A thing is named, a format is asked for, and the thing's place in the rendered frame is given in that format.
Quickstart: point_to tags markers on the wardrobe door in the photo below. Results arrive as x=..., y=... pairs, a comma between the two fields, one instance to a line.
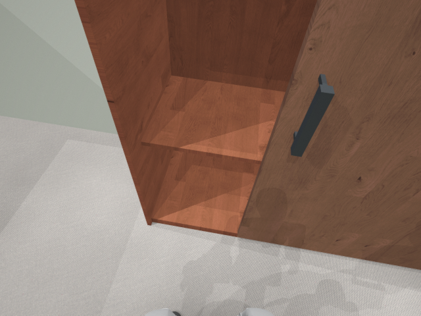
x=356, y=190

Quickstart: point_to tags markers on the handle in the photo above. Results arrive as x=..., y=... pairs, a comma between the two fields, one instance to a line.
x=318, y=106

